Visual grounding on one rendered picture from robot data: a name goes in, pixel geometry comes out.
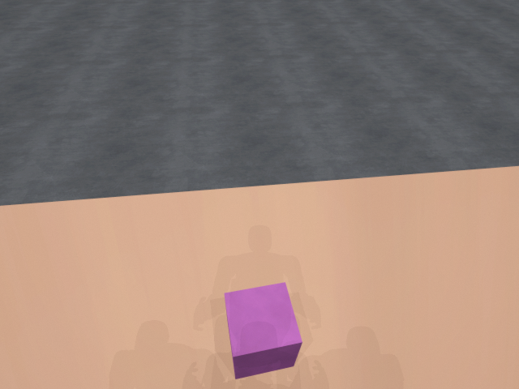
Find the carton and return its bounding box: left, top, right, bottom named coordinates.
left=225, top=282, right=302, bottom=379

